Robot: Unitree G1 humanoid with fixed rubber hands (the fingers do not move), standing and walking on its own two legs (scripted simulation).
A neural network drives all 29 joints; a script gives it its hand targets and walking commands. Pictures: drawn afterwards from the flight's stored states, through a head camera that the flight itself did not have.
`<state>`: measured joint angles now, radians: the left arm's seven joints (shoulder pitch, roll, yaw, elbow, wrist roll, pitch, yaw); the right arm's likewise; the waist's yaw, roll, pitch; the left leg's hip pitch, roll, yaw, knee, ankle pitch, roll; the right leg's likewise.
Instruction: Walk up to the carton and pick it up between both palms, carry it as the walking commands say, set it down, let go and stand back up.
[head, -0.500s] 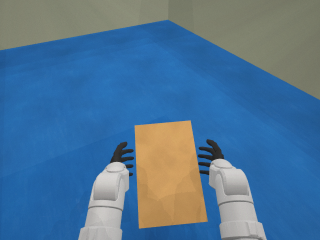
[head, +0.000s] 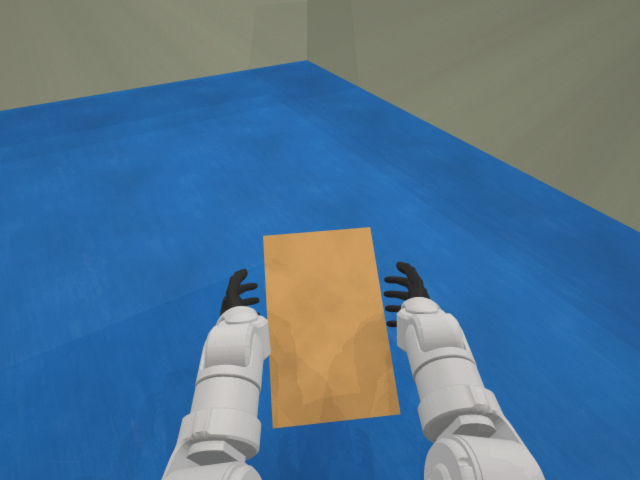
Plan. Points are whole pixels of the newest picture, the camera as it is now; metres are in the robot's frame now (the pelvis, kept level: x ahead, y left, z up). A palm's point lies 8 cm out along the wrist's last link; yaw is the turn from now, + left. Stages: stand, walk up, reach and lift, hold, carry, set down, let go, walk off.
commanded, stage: set down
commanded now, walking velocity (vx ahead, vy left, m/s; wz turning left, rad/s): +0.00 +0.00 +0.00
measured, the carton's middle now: (324, 326) +0.37 +0.03 -0.03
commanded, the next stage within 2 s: none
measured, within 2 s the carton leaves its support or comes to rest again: neither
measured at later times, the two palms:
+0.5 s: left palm (248, 362) +0.31 +0.14 -0.05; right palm (409, 349) +0.35 -0.10 -0.04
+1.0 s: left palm (260, 376) +0.34 +0.14 -0.14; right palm (399, 373) +0.37 -0.11 -0.14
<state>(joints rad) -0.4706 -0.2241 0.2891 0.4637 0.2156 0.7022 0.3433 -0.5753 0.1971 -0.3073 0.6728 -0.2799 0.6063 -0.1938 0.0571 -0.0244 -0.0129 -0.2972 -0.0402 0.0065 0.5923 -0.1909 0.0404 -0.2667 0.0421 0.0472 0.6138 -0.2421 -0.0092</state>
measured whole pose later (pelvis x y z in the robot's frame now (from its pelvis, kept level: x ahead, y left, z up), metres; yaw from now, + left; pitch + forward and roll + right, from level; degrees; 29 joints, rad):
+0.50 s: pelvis +0.01 -0.02 -0.01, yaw +0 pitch +1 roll +0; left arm -0.44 -0.21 0.39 0.58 0.28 0.37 0.21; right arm -0.52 0.20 -0.30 0.73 -0.24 0.34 -0.13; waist 0.08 -0.05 0.13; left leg -0.48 -0.02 -0.02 0.71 -0.25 0.00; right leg -0.45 0.07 0.03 0.74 -0.30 -0.05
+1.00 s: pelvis +0.01 -0.02 -0.07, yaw +1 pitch +18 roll +0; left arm -0.49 -0.16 0.28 0.62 0.14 0.15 0.26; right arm -0.53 0.14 -0.17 0.72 -0.06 0.11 -0.26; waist 0.06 -0.03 0.04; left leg -1.02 -0.05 -0.05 1.08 -0.37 -0.01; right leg -0.98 0.09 0.02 1.10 -0.43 -0.04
